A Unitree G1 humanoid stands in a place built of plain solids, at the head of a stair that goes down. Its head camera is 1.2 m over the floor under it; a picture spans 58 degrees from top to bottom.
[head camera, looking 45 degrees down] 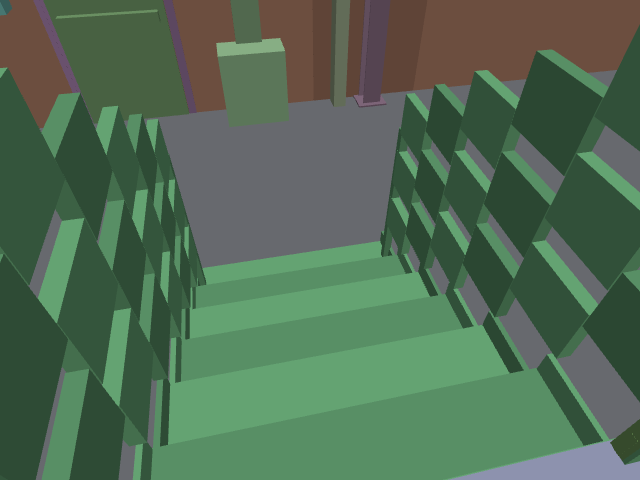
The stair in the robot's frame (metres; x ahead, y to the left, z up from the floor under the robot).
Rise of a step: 0.17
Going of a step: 0.30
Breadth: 1.32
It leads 12 degrees to the left of straight ahead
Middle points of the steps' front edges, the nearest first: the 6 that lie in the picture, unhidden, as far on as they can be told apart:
0.61 -0.12 -0.17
0.91 -0.06 -0.34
1.20 0.00 -0.51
1.49 0.07 -0.68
1.79 0.13 -0.85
2.08 0.19 -1.02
